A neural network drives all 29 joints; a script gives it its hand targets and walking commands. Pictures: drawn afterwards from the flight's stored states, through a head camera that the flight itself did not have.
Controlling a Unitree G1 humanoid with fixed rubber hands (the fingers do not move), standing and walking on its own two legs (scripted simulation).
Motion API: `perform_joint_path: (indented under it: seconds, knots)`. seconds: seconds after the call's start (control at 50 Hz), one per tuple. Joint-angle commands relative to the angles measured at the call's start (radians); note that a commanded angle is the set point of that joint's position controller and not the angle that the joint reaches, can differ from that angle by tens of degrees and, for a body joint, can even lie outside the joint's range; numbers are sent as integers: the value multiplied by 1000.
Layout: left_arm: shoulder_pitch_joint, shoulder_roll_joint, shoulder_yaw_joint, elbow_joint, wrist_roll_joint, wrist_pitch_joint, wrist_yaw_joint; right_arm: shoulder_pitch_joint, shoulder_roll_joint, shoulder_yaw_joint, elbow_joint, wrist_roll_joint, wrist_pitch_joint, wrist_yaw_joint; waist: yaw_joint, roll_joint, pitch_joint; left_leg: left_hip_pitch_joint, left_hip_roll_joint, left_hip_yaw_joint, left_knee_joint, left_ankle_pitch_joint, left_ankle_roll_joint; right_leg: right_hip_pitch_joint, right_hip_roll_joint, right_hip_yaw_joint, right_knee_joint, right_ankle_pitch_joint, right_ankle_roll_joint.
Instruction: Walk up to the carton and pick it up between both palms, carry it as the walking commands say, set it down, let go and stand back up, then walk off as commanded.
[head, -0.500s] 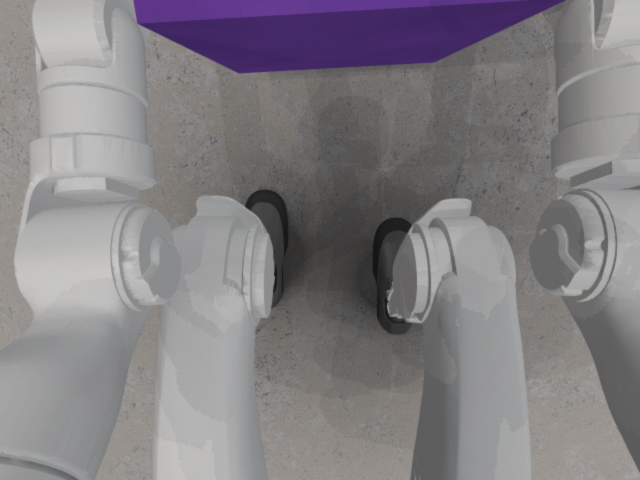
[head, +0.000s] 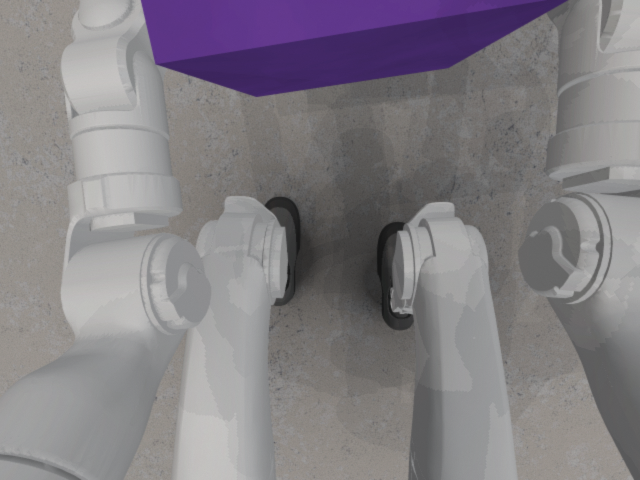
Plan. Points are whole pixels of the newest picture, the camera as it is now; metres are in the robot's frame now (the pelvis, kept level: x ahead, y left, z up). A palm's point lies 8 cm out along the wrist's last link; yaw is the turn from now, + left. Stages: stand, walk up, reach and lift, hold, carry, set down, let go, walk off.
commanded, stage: reach and lift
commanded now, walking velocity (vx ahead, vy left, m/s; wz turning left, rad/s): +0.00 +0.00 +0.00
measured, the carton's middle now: out of the picture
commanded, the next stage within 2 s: none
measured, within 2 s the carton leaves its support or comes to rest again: neither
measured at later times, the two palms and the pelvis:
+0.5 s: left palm out of the picture +0.52 +0.19 -0.04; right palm out of the picture +0.55 -0.16 -0.02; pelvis -0.01 +0.00 +0.05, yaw -1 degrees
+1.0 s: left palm out of the picture +0.49 +0.19 +0.03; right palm out of the picture +0.52 -0.16 +0.04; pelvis +0.00 +0.00 +0.11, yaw -1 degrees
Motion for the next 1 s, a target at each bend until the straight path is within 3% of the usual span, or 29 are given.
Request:
perform_joint_path:
  seconds: [0.0, 0.04, 0.08, 0.1, 0.12, 0.16, 0.24, 0.26, 0.28, 0.3, 0.32, 0.34, 0.36, 0.46, 0.48, 0.52, 0.56, 0.6, 0.62, 0.68, 0.72, 0.78, 0.8, 0.82, 0.86, 0.88, 0.9, 0.96, 0.98]
  knots:
    - [-958, -870, -577, -226, -174, -25, -293, -631, 1067, 472, -155, 142, -30, 211, -17, -98, -2254, 746, -107, 89, -110, 199, 10, 612, 82, -35, -231, 268, 16]
    - [-930, -834, -640, -190, -197, -10, -294, -535, 1058, 465, -39, 118, 4, 197, -52, -96, -2307, 720, -110, 78, -138, 104, -6, 611, 80, -47, -248, 200, 0]
    - [-842, -924, -716, -347, -224, 11, -275, -631, 1091, 576, -347, 205, -4, 208, 37, 17, -2602, 1050, -141, 75, -168, 284, -9, 628, 115, -71, -252, 276, -3]
    - [-773, -961, -723, -260, -219, 36, -263, -695, 977, 574, -366, 199, -4, 206, -45, 5, -2530, 1099, -120, 35, -180, 256, -14, 540, 112, -103, -260, 238, 6]
    - [-719, -978, -711, -280, -188, 54, -245, -786, 1007, 596, -444, 276, -9, 217, 68, 90, -2508, 1173, -135, 43, -184, 239, -8, 419, 109, -89, -256, 155, -6]
    - [-825, -953, -683, -282, -193, 42, -257, -664, 1024, 544, -321, 203, 6, 211, -25, -20, -2353, 1037, -113, 35, -189, 222, 5, 499, 106, -52, -299, 199, -15]
    - [-836, -963, -598, -92, -151, 54, -294, -625, 1093, 430, -79, 151, 19, 241, 26, 27, -2022, 767, -121, 93, -261, -24, 4, 396, 85, -38, -379, -31, -18]
    - [-821, -1017, -580, -83, -171, 29, -308, -623, 1076, 447, -82, 111, 13, 233, -18, -140, -1998, 695, -125, 83, -263, -62, 10, 498, 90, -33, -405, -37, -6]
    - [-834, -963, -540, -147, -132, 42, -310, -583, 1120, 401, -64, 83, 24, 230, -54, -94, -2117, 818, -120, 73, -301, -83, 3, 555, 93, -50, -405, 2, 4]
    - [-821, -1008, -620, -251, -166, 35, -317, -605, 1106, 453, -192, 135, 19, 233, 5, 10, -2323, 934, -134, 102, -275, 71, -14, 615, 89, -34, -405, 86, -13]
    - [-843, -969, -583, -139, -160, 41, -318, -642, 1116, 415, -92, 116, 25, 235, -34, -66, -2164, 822, -122, 54, -291, -13, 5, 501, 94, -52, -396, 9, -4]
    - [-818, -1054, -640, -219, -166, 42, -322, -664, 1120, 443, -224, 149, 8, 228, 7, 30, -2314, 925, -134, 84, -283, 100, -14, 617, 95, -45, -393, 109, -15]
    - [-768, -1013, -614, -112, -141, 60, -320, -602, 1115, 451, -124, 120, 21, 231, 8, -4, -2310, 966, -125, 76, -293, 99, -3, 560, 98, -55, -382, 107, -4]
    - [-820, -964, -723, -388, -213, 49, -293, -630, 1086, 565, -386, 193, 25, 214, 6, -19, -2552, 1141, -147, 68, -298, 270, -1, 744, 110, -37, -404, 251, -2]
    - [-758, -985, -702, -254, -185, 63, -292, -713, 1098, 584, -381, 199, 25, 207, 20, -29, -2495, 1140, -138, 48, -325, 202, 2, 707, 117, -59, -406, 204, 13]
    - [-756, -1003, -682, -300, -189, 48, -297, -513, 1137, 530, -258, 120, 42, 203, -44, -57, -2320, 1067, -129, 27, -356, 145, -18, 706, 113, -48, -450, 189, 2]
    - [-644, -1050, -690, -162, -156, 64, -306, -471, 1112, 528, -206, 130, 29, 221, 18, -13, -2188, 1032, -133, 29, -372, 115, -11, 626, 96, -55, -459, 122, -7]
    - [-654, -1097, -706, -310, -174, 34, -300, -524, 1171, 596, -340, 176, 19, 225, 53, -5, -2396, 1140, -142, 56, -377, 213, -20, 757, 125, -40, -471, 210, -7]
    - [-664, -1017, -655, -184, -160, 40, -303, -511, 1108, 542, -219, 140, 27, 222, -15, -62, -2218, 984, -130, 48, -376, 139, -8, 685, 108, -36, -475, 168, 6]
    - [-655, -1036, -726, -329, -189, 9, -314, -397, 1244, 574, -261, 173, 11, 222, 7, -26, -2333, 1105, -131, 47, -402, 223, 1, 826, 124, -30, -485, 278, 15]
    - [-594, -1111, -734, -244, -182, 13, -324, -399, 1175, 495, -192, 106, 0, 229, -46, -34, -2238, 1065, -138, 23, -430, 119, -19, 733, 107, -47, -529, 177, -10]
    - [-641, -1054, -744, -303, -177, 10, -325, -417, 1160, 547, -296, 158, -4, 230, -11, 39, -2339, 1111, -135, 62, -419, 183, -14, 771, 103, -13, -539, 230, -1]
    - [-565, -1069, -707, -227, -173, 3, -315, -460, 1240, 601, -280, 149, -1, 218, 80, -47, -2224, 1058, -142, 38, -422, 224, -2, 755, 121, -20, -523, 245, 14]
    - [-592, -1117, -828, -410, -215, 1, -303, -468, 1198, 660, -495, 200, -21, 206, 7, -3, -2596, 1331, -147, 30, -427, 329, -19, 943, 126, -38, -531, 352, 8]
    - [-619, -1038, -839, -502, -226, 14, -284, -461, 1146, 690, -523, 202, -1, 173, -11, -39, -2594, 1288, -163, 39, -416, 368, -21, 1018, 128, -6, -537, 392, 13]
    - [-615, -928, -738, -292, -176, 24, -281, -477, 1109, 674, -417, 200, 6, 165, 77, -44, -2379, 1136, -154, 39, -420, 240, 4, 941, 114, 13, -523, 301, 21]
    - [-613, -971, -811, -458, -213, 4, -282, -362, 1148, 687, -491, 184, 7, 155, -4, -65, -2500, 1248, -139, 27, -447, 241, -12, 1055, 110, 14, -569, 333, 14]
    - [-557, -971, -800, -378, -210, 34, -256, -417, 1082, 663, -464, 204, 7, 145, 48, 10, -2304, 1237, -146, 37, -480, 136, -9, 933, 100, 14, -593, 158, 1]
    - [-600, -985, -761, -242, -178, 44, -258, -425, 1070, 604, -346, 129, 16, 152, -4, -32, -2112, 1204, -109, -34, -553, 20, -6, 790, 105, -33, -598, 75, 2]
